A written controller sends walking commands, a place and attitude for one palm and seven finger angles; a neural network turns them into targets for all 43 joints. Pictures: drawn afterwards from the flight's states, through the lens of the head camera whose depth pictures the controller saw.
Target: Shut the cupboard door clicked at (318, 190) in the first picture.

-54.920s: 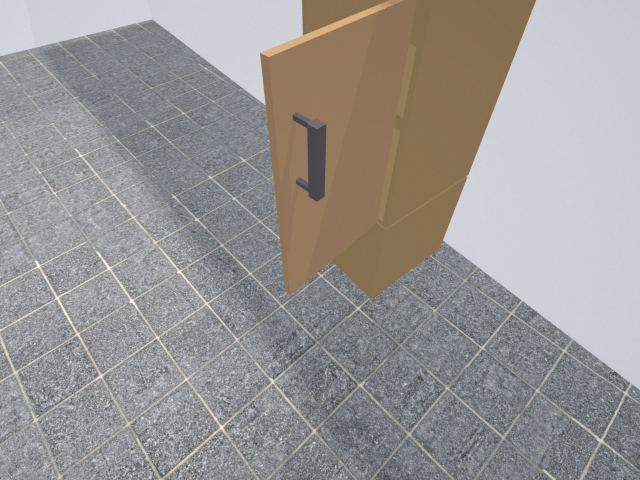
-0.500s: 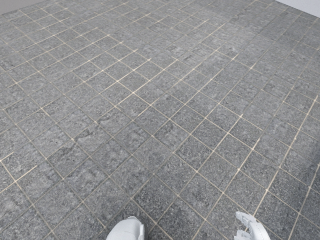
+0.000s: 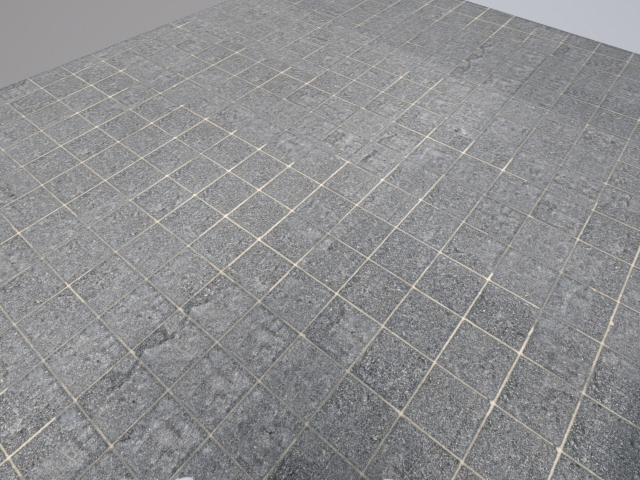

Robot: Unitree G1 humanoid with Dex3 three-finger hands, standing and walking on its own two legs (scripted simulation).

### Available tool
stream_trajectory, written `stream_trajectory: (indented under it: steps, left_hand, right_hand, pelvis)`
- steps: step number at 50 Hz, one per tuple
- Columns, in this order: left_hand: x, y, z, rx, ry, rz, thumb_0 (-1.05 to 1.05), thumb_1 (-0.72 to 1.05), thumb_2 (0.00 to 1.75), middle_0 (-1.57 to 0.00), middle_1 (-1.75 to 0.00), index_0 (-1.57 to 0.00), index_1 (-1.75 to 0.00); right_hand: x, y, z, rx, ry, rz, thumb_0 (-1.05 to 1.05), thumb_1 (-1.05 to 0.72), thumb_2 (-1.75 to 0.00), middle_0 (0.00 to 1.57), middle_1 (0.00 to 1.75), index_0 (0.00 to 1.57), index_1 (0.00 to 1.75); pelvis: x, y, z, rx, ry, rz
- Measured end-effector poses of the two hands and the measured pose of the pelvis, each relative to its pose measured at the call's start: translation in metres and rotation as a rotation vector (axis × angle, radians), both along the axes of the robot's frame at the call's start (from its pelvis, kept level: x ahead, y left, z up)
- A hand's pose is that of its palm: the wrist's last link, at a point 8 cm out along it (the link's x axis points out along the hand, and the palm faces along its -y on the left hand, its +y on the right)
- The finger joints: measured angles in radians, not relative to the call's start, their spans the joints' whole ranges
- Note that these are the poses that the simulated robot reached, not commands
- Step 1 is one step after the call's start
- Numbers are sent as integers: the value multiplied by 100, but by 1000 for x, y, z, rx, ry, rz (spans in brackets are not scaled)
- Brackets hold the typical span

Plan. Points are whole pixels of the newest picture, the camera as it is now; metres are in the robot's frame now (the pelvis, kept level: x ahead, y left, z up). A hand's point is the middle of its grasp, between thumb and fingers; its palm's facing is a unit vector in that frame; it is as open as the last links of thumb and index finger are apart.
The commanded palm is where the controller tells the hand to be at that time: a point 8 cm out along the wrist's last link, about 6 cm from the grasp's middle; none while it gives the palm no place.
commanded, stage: turn to face it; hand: left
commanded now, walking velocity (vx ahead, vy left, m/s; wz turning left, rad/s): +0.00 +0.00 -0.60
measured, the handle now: out of the picture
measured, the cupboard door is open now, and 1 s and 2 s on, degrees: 23 23 23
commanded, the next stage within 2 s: none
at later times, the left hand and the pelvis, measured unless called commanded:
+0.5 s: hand (189, 424) +0.21 +0.21 -0.15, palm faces -0.24 -0.94 -0.23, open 7.4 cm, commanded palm none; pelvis +0.05 +0.03 +0.01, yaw -17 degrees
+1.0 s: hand (239, 383) +0.28 +0.15 -0.17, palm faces -0.52 -0.83 -0.21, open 7.4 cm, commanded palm none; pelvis +0.10 +0.03 +0.00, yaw -34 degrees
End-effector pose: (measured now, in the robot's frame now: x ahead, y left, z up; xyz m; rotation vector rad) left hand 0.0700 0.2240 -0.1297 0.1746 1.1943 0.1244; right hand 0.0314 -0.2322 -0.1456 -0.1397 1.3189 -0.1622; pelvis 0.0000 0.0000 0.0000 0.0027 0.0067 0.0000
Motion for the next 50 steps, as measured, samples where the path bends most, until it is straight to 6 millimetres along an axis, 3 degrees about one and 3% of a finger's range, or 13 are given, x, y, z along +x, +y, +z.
stream_trajectory:
  steps: [5,12,15,19,24,29,33,38,43,47,50]
  left_hand:
    - [10,7,4,15,50,11,0,93,90,-20,-30,-20,-30]
    - [32,41,-8,18,94,-36,1,92,90,-20,-30,-20,-30]
    - [53,54,-12,16,92,-73,1,91,90,-20,-30,-20,-30]
    - [89,59,-2,21,59,-136,1,91,90,-19,-30,-20,-30]
    - [136,44,10,30,4,-235,1,91,90,-19,-30,-19,-30]
    - [179,9,16,50,-63,-354,1,91,90,-19,-30,-19,-30]
    - [195,-16,16,66,-111,-415,1,91,90,-19,-30,-20,-30]
    - [194,-30,18,62,-61,-459,1,91,90,-20,-30,-20,-30]
    - [199,-31,9,39,-7,-502,1,91,90,-20,-30,-20,-30]
    - [215,-25,-8,18,22,-523,1,90,90,-20,-30,-20,-30]
    - [230,-24,-12,16,33,-554,1,91,90,-20,-30,-20,-30]
  right_hand:
    - [20,-4,15,-27,-14,-31,1,-92,-90,20,30,20,30]
    - [53,5,27,-84,-129,-75,1,-91,-90,20,30,20,30]
    - [54,11,30,-109,-152,-88,1,-91,-90,20,30,20,30]
    - [44,16,39,-112,-132,-118,1,-91,-90,20,30,21,30]
    - [23,11,38,-104,-101,-197,1,-91,-90,20,30,21,30]
    - [-8,-6,20,-84,-69,-302,1,-91,-90,20,30,21,30]
    - [-27,-21,5,-81,-22,-373,1,-91,-90,20,30,21,30]
    - [-24,-28,18,-96,-43,-422,1,-91,-90,20,30,20,30]
    - [-9,-23,29,-117,-98,-461,1,-91,-90,20,30,20,30]
    - [1,-12,32,-157,-139,-486,1,-91,-90,20,30,20,30]
    - [-3,1,35,-166,-132,-499,1,-91,-90,20,30,20,30]
  pelvis:
    - [15,3,10,4,14,-37]
    - [34,25,3,-14,23,-123]
    - [40,34,1,-20,15,-161]
    - [47,36,9,-30,9,-212]
    - [53,32,13,-40,9,-281]
    - [58,17,3,-27,5,-349]
    - [59,9,-5,-20,3,-385]
    - [66,8,5,0,6,-442]
    - [78,13,7,7,11,-503]
    - [93,24,-2,-13,22,-553]
    - [97,27,-2,-13,15,-596]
